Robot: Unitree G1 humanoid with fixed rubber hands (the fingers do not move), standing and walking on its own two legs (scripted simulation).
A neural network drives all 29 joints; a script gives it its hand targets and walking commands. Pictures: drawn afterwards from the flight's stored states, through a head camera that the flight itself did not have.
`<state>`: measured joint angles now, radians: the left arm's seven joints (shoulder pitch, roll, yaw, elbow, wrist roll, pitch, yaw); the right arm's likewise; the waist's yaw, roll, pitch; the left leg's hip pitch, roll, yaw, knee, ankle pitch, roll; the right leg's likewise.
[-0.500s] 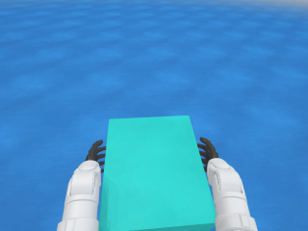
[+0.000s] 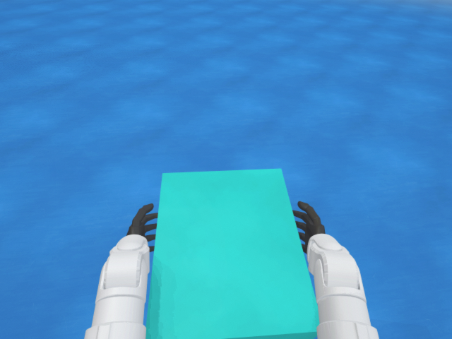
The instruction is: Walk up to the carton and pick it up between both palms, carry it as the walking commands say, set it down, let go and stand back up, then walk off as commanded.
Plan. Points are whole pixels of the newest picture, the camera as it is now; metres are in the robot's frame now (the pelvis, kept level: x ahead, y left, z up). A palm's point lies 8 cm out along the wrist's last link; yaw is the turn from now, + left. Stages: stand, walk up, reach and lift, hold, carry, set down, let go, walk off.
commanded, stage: reach and lift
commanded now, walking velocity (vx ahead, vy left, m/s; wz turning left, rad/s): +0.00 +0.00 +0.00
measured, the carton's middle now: (226, 267) +0.28 +0.00 -0.03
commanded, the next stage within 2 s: hold in 0.60 s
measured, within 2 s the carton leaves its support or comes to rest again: neither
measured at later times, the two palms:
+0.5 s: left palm (134, 251) +0.27 +0.17 +0.04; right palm (317, 250) +0.27 -0.16 +0.05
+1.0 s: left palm (131, 256) +0.26 +0.17 +0.04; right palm (315, 254) +0.26 -0.15 +0.05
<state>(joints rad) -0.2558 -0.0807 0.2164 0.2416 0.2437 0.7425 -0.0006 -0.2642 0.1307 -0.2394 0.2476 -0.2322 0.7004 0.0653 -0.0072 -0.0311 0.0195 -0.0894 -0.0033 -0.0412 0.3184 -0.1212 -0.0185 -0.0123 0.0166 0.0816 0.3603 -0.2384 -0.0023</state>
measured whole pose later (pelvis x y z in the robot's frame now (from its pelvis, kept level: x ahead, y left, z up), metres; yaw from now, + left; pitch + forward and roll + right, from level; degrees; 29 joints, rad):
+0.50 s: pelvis +0.00 +0.00 +0.00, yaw +0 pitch -7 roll +0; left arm -0.18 -0.08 0.18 0.16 0.23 0.75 0.00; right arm -0.17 0.13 -0.20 0.15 -0.22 0.72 0.06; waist -0.01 -0.02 0.01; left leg -0.08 0.00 -0.05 0.31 -0.11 -0.02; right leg 0.00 0.02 0.08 0.35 -0.23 0.00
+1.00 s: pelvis -0.01 +0.00 +0.00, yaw +0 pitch -8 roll +0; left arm -0.19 -0.08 0.18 0.17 0.24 0.76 -0.01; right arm -0.20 0.14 -0.20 0.17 -0.22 0.73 0.06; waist -0.01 -0.03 0.03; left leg -0.09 -0.01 -0.05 0.35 -0.12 -0.01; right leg -0.01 0.02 0.08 0.39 -0.24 0.00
